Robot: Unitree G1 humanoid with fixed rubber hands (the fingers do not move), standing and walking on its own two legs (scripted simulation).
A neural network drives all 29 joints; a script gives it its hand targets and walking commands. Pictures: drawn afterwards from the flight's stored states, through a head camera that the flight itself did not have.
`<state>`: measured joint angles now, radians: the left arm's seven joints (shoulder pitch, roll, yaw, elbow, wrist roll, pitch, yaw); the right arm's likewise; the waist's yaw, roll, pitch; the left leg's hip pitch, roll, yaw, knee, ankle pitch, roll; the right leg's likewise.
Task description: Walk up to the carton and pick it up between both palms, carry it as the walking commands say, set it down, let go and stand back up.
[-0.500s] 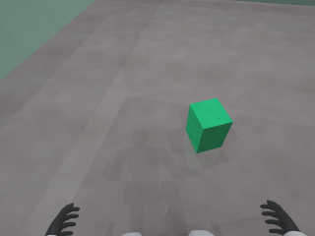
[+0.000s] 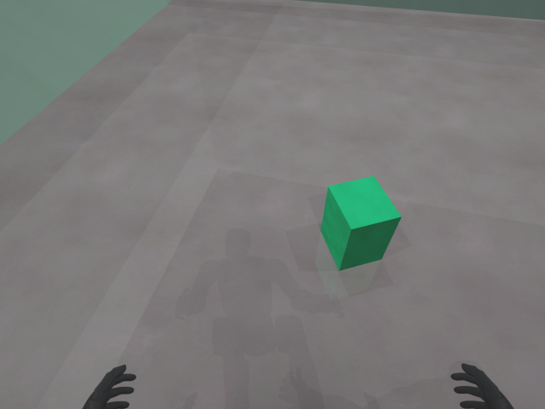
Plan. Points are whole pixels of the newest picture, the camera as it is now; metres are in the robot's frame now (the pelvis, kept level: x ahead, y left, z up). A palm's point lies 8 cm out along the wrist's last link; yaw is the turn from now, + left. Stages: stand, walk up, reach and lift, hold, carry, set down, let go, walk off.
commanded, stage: stand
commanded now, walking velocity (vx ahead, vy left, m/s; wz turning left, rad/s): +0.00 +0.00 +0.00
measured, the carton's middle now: (356, 224) +0.84 -0.32 -0.61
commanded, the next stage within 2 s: walk up in 1.84 s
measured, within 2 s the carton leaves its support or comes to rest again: neither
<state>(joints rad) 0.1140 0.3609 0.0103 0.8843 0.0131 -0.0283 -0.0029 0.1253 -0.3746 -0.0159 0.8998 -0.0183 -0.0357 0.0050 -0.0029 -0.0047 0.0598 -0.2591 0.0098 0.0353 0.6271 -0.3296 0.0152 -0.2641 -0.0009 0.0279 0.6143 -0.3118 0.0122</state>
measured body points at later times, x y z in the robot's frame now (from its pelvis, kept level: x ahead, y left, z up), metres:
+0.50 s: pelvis +0.00 +0.00 +0.02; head +0.00 +0.01 +0.47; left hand +0.11 +0.30 -0.11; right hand +0.12 -0.30 -0.10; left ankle +0.01 +0.11 -0.73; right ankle +0.01 -0.13 -0.73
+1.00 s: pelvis +0.00 +0.00 +0.02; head +0.00 +0.00 +0.47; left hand +0.11 +0.30 -0.10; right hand +0.09 -0.31 -0.10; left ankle +0.01 +0.11 -0.73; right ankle +0.01 -0.13 -0.73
